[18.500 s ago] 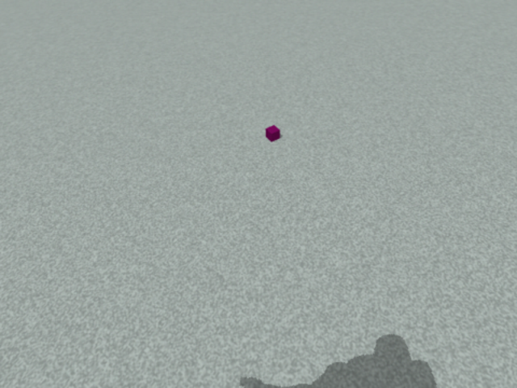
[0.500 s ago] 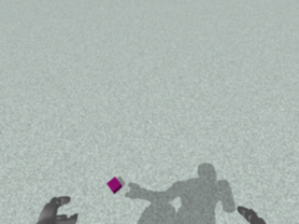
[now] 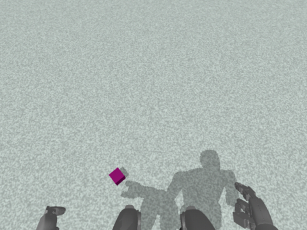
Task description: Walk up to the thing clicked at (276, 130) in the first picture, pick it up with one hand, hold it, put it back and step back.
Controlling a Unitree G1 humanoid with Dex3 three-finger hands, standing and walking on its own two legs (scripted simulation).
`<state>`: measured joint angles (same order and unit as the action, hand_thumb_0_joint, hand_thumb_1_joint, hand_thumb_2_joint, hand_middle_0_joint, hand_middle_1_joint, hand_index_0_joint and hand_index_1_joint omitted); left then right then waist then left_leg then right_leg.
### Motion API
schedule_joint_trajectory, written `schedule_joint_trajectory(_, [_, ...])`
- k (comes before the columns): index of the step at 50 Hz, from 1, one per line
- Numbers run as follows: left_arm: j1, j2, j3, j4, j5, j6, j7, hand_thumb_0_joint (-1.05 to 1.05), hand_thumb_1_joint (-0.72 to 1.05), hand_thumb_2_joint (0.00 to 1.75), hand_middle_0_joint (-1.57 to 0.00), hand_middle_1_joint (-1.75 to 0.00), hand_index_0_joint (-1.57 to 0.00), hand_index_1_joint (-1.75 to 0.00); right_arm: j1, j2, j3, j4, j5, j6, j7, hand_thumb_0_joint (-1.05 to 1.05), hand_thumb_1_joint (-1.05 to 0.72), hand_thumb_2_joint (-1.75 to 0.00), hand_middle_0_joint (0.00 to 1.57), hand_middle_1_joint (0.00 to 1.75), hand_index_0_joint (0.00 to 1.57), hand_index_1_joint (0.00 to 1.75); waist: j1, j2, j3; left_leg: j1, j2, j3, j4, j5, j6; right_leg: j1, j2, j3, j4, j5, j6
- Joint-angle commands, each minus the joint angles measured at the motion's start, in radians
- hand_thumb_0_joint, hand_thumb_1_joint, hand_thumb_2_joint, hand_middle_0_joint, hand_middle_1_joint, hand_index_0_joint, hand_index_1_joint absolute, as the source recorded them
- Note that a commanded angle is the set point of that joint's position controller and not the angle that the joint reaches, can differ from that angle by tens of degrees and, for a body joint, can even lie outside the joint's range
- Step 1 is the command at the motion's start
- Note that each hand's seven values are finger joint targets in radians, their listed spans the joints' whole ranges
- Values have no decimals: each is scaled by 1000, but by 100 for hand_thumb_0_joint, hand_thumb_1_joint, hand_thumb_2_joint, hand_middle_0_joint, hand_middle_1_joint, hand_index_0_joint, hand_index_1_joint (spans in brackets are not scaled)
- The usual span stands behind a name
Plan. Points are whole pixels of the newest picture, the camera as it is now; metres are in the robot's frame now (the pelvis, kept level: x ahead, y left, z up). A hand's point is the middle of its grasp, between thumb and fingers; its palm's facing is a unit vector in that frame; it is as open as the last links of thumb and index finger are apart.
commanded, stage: rise first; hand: left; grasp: from above
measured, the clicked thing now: (117, 176) +0.40 +0.22 -0.66
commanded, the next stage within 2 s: none
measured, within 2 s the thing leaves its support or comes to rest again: neither
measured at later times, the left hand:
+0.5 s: hand (70, 228) +0.15 +0.29 -0.25, palm faces -0.27 -0.58 -0.77, open 13.8 cm
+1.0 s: hand (89, 191) +0.28 +0.30 -0.42, palm faces -0.25 -0.20 -0.95, open 13.1 cm
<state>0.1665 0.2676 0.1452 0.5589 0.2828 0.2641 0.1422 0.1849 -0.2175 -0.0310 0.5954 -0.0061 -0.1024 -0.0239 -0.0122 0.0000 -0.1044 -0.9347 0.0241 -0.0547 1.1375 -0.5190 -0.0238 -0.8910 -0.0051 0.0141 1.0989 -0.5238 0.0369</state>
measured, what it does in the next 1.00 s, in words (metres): lowers itself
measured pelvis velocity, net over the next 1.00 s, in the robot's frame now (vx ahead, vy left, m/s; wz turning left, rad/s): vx -0.09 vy -0.01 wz -0.06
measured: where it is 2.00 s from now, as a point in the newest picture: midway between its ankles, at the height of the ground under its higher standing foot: outside the picture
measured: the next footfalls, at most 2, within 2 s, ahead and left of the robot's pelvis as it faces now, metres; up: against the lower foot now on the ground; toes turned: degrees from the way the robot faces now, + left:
none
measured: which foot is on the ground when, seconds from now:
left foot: down 0.00-1.00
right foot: down 0.00-1.00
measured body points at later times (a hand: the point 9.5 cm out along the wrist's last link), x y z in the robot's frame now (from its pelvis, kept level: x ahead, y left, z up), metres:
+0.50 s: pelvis -0.03 -0.01 -0.09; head +0.12 +0.01 +0.33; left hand +0.16 +0.32 -0.21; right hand +0.17 -0.26 -0.20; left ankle +0.01 +0.13 -0.65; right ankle +0.00 -0.15 -0.65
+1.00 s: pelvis -0.09 -0.01 -0.27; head +0.11 +0.00 +0.13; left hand +0.29 +0.30 -0.36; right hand +0.02 -0.26 -0.42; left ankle +0.01 +0.13 -0.65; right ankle +0.00 -0.15 -0.65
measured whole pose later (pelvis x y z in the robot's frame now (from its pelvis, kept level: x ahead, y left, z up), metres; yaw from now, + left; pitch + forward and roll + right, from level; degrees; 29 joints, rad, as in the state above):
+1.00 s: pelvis -0.09 -0.01 -0.27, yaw -4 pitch +35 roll -3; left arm -0.68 0.44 0.17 1.24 0.81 0.28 0.59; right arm 0.06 -0.23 -0.01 0.84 -0.12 -0.17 0.06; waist -0.07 0.02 -0.17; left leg -2.08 0.01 -0.12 2.11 -0.63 -0.05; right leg -2.05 0.05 0.01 2.08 -0.64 0.05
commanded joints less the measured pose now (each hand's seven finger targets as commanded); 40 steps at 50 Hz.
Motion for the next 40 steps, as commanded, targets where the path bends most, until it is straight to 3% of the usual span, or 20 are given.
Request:
schedule_joint_trajectory(1, [32, 159, 45, -137, 37, 12, 35, 0, -46, 91, -8, -101, -8, -100, 25, -148, -56, -127, 4, -44, -23, 0, -81, -88, 20, 30, 20, 30, -10, 55, -291, 172, -10, 36, -96, 341, 22, 95, 20, -53, -77, 293, -56])
schedule_joint_trajectory(10, [69, 157, 46, -202, 87, 39, 89, 0, -45, 88, -10, -103, -11, -102, -6, -135, -52, -142, 6, -51, -29, 0, -86, -89, 20, 30, 20, 30, 14, 59, -364, 76, -20, 37, 4, 339, 21, 13, 23, -57, 31, 296, -61])
schedule_joint_trajectory(14, [14, 182, 49, -199, 112, 47, 112, 0, -49, 89, -11, -104, -12, -103, -27, -140, -54, -133, 10, -51, -38, 0, -90, -90, 20, 30, 20, 30, 0, 54, -357, 9, -25, 40, 49, 279, 26, -40, 23, -52, 58, 265, -58])
schedule_joint_trajectory(17, [-99, 191, 22, -99, 168, 25, 131, 0, -49, 87, -11, -105, -13, -103, -42, -147, -49, -101, 8, -57, -39, 0, -91, -90, 20, 30, 20, 30, -19, 44, -333, -86, -25, 36, 116, 254, 25, -140, 21, -53, 133, 235, -60])
schedule_joint_trajectory(19, [-217, 222, 32, -6, 215, -2, 156, 0, -46, 86, -12, -104, -14, -102, -58, -162, -52, -83, 1, -63, -39, 0, -90, -90, 20, 30, 20, 30, -24, 52, -297, -178, -23, 28, 162, 176, 19, -264, 19, -57, 202, 150, -64])
schedule_joint_trajectory(21, [-288, 238, 31, 35, 266, -32, 192, 0, -46, 87, -12, -104, -14, -102, -61, -168, -53, -59, -5, -69, -41, 0, -90, -90, 20, 30, 20, 30, -11, 80, -352, -218, -24, 31, 210, 142, 14, -331, 19, -50, 261, 120, -66])
schedule_joint_trajectory(24, [-340, 194, -28, 76, 325, -61, 232, 0, -50, 92, -13, -100, -13, -100, -61, -171, -54, -37, -8, -78, -37, 0, -91, -90, 20, 30, 20, 30, -18, 103, -446, -255, -26, 39, 280, 136, 12, -409, 25, -46, 335, 120, -68])
schedule_joint_trajectory(27, [-451, 241, -34, 136, 373, -78, 273, 0, -54, 97, -14, -99, -12, -100, -65, -185, -56, 3, -13, -81, -33, 0, -92, -90, 20, 30, 20, 30, -26, 92, -524, -340, -27, 45, 379, 150, 17, -477, 30, -49, 411, 144, -65])
schedule_joint_trajectory(28, [-485, 280, -9, 172, 392, -80, 289, 0, -53, 96, -14, -100, -13, -101, -59, -193, -56, 13, -16, -80, -30, 0, -93, -91, 20, 30, 20, 30, -19, 70, -549, -373, -26, 44, 414, 143, 20, -500, 32, -50, 434, 141, -63])
schedule_joint_trajectory(29, [-510, 278, -18, 201, 407, -82, 300, 0, -55, 98, -14, -101, -13, -102, -62, -192, -54, 25, -19, -80, -28, 0, -94, -91, 20, 30, 20, 30, -18, 68, -565, -402, -24, 45, 442, 138, 19, -528, 33, -55, 460, 136, -62])
schedule_joint_trajectory(31, [-554, 332, 14, 253, 453, -80, 335, 0, -51, 95, -17, -100, -16, -100, -66, -203, -49, 47, -28, -76, -24, 0, -93, -91, 20, 30, 20, 30, 0, 69, -614, -448, -23, 50, 502, 139, 17, -562, 33, -60, 512, 135, -62])
schedule_joint_trajectory(34, [-702, 392, 29, 308, 519, -67, 389, 0, -47, 93, -17, -102, -17, -101, -72, -206, -39, 62, -38, -70, -16, 0, -92, -90, 20, 30, 20, 30, 1, 64, -672, -515, -19, 59, 568, 83, 22, -604, 35, -62, 557, 94, -61])
schedule_joint_trajectory(37, [-824, 421, 50, 352, 550, -43, 441, 0, -40, 89, -17, -102, -19, -100, -67, -201, -37, 89, -55, -71, -7, 0, -89, -89, 20, 30, 20, 30, 2, 74, -735, -552, -15, 64, 620, 43, 26, -634, 35, -66, 590, 54, -60])
schedule_joint_trajectory(40, [-891, 414, 47, 442, 557, -16, 465, 0, -37, 87, -18, -101, -21, -98, -78, -191, -35, 113, -74, -77, 14, 0, -88, -89, 20, 30, 20, 30, -9, 72, -728, -619, -15, 71, 661, -12, 34, -694, 33, -66, 606, -14, -57])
